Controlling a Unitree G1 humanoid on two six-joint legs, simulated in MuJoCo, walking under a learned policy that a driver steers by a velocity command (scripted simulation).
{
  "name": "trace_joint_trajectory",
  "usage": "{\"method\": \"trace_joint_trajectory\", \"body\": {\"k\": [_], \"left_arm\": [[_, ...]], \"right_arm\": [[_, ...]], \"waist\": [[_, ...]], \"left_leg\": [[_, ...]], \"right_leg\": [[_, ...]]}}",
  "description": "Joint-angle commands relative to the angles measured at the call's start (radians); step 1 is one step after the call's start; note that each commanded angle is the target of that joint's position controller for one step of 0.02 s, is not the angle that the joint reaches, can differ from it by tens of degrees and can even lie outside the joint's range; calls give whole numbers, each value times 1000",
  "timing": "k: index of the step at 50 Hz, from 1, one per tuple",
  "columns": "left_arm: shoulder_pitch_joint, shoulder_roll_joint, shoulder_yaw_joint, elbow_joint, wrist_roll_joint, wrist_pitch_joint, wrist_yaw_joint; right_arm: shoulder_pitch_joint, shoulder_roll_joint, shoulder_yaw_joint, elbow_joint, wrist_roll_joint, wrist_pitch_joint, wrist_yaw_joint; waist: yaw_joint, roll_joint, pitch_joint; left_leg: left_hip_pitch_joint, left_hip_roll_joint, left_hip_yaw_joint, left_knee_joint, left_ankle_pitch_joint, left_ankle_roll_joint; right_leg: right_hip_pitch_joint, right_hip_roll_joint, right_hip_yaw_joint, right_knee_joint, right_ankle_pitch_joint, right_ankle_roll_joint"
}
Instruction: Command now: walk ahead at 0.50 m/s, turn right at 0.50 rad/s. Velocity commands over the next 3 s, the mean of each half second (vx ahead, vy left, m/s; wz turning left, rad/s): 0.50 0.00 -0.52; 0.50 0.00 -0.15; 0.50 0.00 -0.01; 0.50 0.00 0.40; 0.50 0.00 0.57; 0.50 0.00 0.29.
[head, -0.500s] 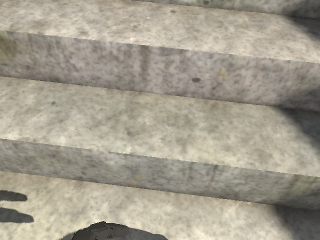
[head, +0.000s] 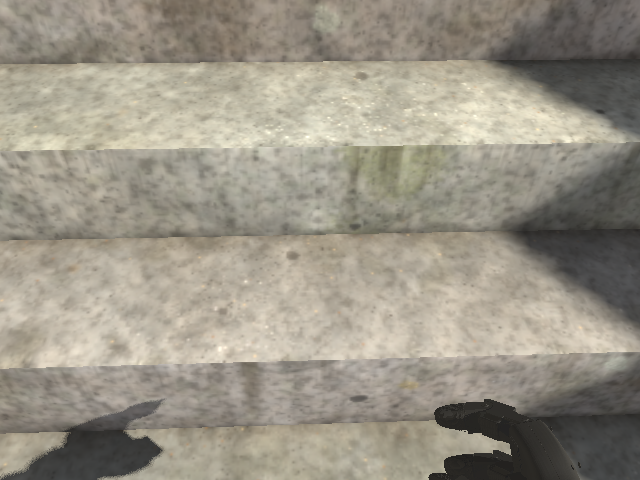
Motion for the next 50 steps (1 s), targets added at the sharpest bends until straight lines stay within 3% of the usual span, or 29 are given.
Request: {"method": "trace_joint_trajectory", "body": {"k": [1,2,3,5,8,9,11,16,17,19,21,23,24,25,26,27,28,29,31,33,35,38,39,41,43,44,47,49,50], "left_arm": [[17,18,14,5,-26,23,11],[-42,19,14,-24,-12,27,36],[-113,6,6,-66,-11,40,53],[-158,-42,-9,-110,-6,71,64],[-230,-31,-26,-146,-40,81,48],[-259,-26,-32,-139,-45,81,35],[-344,-14,-48,-194,-52,80,51],[-607,9,-86,-372,-39,121,84],[-669,26,-85,-407,-35,147,89],[-858,16,-101,-487,-19,210,79],[-732,-25,-100,-458,-23,223,34],[-594,18,-85,-416,-18,203,32],[-485,71,-58,-381,-31,179,59],[-235,156,-38,-291,-50,174,85],[15,212,-23,-241,-36,189,107],[180,305,28,-151,2,179,106],[164,309,50,-100,24,134,115],[83,233,35,-69,15,106,108],[-116,100,7,-35,-19,79,85],[-250,-17,-32,-44,32,76,62],[-293,-7,-30,-58,33,66,77],[-188,-16,-51,-20,80,46,91],[-144,23,-55,-31,102,40,84],[-67,70,-48,-59,84,33,86],[-68,123,-45,-88,30,45,61],[-18,169,-44,-78,0,25,48],[42,280,11,-44,-40,-12,22],[123,184,16,-13,37,-9,7],[-9,149,35,-124,-92,-17,119]], "right_arm": [[393,-291,-111,210,7,-31,-7],[331,-146,-83,261,15,-42,-4],[295,-30,-56,283,21,-50,-11],[216,47,-43,289,13,-73,-32],[243,-8,-71,283,-42,-83,-15],[330,-38,-74,312,-60,-78,-11],[454,-12,-54,386,-85,-73,2],[607,-43,-36,450,-130,-96,14],[675,-40,-31,466,-131,-97,22],[653,-64,-35,452,-75,-98,60],[650,-219,-63,430,-18,-130,71],[642,-316,-97,410,14,-147,67],[659,-325,-106,413,-1,-151,75],[744,-237,-91,409,-88,-154,95],[679,-248,-92,384,-82,-137,135],[615,-170,-109,380,-35,-109,147],[624,-124,-116,399,4,-106,127],[561,-85,-114,372,-9,-113,105],[441,-31,-97,308,15,-108,66],[431,-28,-85,283,27,-81,50],[426,-9,-69,271,34,-61,54],[275,-23,-45,185,27,-60,47],[178,-77,-52,117,31,-53,42],[108,-98,-51,81,34,-37,36],[-67,-156,-52,8,15,3,20],[40,-113,-53,37,7,22,30],[96,-126,-67,-8,13,24,34],[269,-183,-88,50,11,11,20],[581,-169,-117,146,22,-23,-56]], "waist": [[-102,261,109],[-56,66,87],[-25,25,76],[44,22,93],[43,57,118],[10,156,134],[2,58,198],[-23,68,156],[-53,90,137],[-39,130,159],[61,223,91],[111,272,34],[125,321,-14],[136,188,-245],[233,94,-341],[253,-66,-235],[206,-19,-69],[143,-74,41],[8,74,98],[-86,146,117],[-138,5,140],[-118,73,182],[-109,96,133],[-50,9,119],[-23,-2,133],[-56,-118,134],[-80,-140,45],[-57,-5,-157],[-189,170,-184]], "left_leg": [[530,307,-873,-813,-440,252],[516,293,-694,-776,-302,218],[525,281,-566,-764,-156,182],[519,221,-314,-829,104,125],[498,201,-72,-954,220,111],[553,228,-93,-1008,233,156],[717,286,-106,-1019,186,144],[852,250,45,-1146,285,120],[874,269,41,-1172,310,131],[643,288,109,-1326,505,162],[695,317,165,-1173,1545,215],[1012,340,149,-1016,1959,206],[1049,326,129,-904,2080,188],[733,283,49,-605,1884,121],[439,163,-34,-331,1327,101],[214,-4,-175,248,586,65],[30,-48,-413,595,641,75],[-81,-71,-443,829,634,87],[-204,-79,-443,927,595,165],[-251,-19,-384,970,580,203],[-318,-20,-278,1169,377,202],[-434,-6,-232,1180,401,245],[-317,30,-156,943,530,222],[-221,79,-80,789,543,137],[45,59,4,350,131,66],[138,3,67,357,109,16],[82,-114,117,1,-42,26],[419,-49,-142,-71,273,164],[688,65,-468,-358,-381,162]], "right_leg": [[-693,33,73,1015,56,-65],[-709,26,69,1034,23,-94],[-717,7,77,994,14,-116],[-721,-28,36,921,-51,-125],[-745,-48,-63,955,-84,-107],[-825,-33,-109,1239,-171,-124],[-1102,-33,-17,1313,-173,-194],[-1157,-120,-175,1002,-134,-214],[-1142,-145,-195,909,-97,-195],[-781,-156,-315,646,-360,-158],[-500,-48,-424,567,-378,-92],[-427,59,-452,175,-449,-61],[-240,100,-416,47,-428,-63],[254,11,-131,117,4,-157],[532,-99,229,-241,-224,-220],[460,-231,567,-573,-413,-239],[355,-247,604,-609,-551,-138],[221,-224,491,-560,-529,-126],[101,-206,302,-530,-443,-88],[-20,-207,133,-593,-293,-59],[-48,-171,-21,-677,-260,-64],[-74,-145,-95,-715,-408,-42],[-120,-109,-174,-731,-384,-9],[-110,-101,-198,-798,-268,-48],[-192,-176,-177,-981,-161,-115],[-122,-238,-147,-954,220,-181],[442,-312,-154,-710,1183,-231],[286,-219,-203,-442,1251,-142],[126,-114,-298,-169,831,-28]]}}
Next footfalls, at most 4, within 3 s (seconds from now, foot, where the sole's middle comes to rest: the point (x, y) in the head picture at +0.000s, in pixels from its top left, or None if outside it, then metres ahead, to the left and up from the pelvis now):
0.46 right None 0.39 -0.18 -0.46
0.94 left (363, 306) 0.64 -0.04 -0.27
1.54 right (564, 104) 0.93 -0.38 -0.08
2.00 left None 1.18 -0.21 0.11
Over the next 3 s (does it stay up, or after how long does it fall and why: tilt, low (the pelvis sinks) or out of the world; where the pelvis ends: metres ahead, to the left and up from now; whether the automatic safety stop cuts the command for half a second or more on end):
stays up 1.53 -0.33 1.08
